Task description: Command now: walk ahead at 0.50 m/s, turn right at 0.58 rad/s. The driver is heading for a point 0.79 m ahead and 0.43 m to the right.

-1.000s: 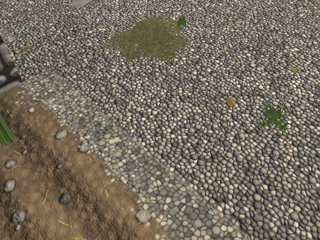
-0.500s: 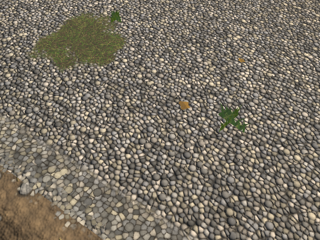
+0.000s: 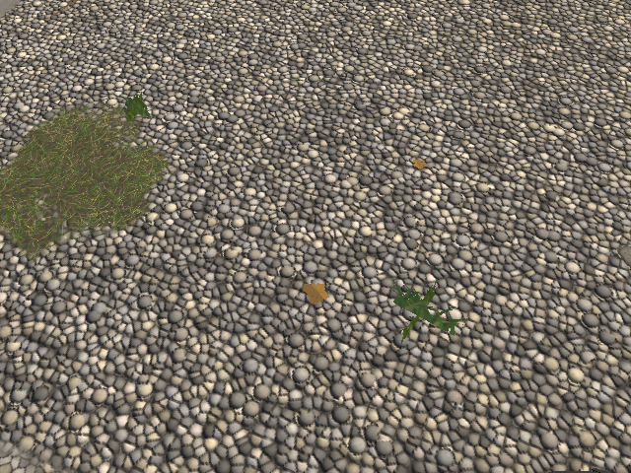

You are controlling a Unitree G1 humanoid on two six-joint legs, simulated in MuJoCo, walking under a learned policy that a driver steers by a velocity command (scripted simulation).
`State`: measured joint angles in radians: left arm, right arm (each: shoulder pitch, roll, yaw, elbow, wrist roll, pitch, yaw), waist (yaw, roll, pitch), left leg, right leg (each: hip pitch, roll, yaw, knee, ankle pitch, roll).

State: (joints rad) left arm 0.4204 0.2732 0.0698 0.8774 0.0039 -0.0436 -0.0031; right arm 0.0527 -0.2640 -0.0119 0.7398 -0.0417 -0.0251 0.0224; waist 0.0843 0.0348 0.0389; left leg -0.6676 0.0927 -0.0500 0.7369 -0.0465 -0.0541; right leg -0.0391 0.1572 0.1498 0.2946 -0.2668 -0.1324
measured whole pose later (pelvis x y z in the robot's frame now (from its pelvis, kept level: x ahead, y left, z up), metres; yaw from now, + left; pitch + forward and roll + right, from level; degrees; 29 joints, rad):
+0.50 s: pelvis +0.27 +0.03 +0.00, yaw -18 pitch +1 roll +1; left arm 0.10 0.29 0.05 0.71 0.03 0.01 -0.07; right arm 0.40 -0.26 -0.04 0.86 -0.02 -0.08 0.00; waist -0.05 -0.05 0.04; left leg -0.01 -0.01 0.20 0.25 -0.26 0.02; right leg -0.67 -0.06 0.00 0.87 -0.07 -0.04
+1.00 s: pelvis +0.51 -0.12 +0.00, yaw -36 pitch +2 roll +0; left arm 0.41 0.28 0.06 0.81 0.00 -0.04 -0.01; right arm 0.13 -0.28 -0.03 0.71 -0.05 -0.01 0.02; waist 0.05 0.04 0.04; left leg -0.67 0.12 -0.04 0.85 -0.12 -0.06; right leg -0.09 0.15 0.11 0.30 -0.22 -0.13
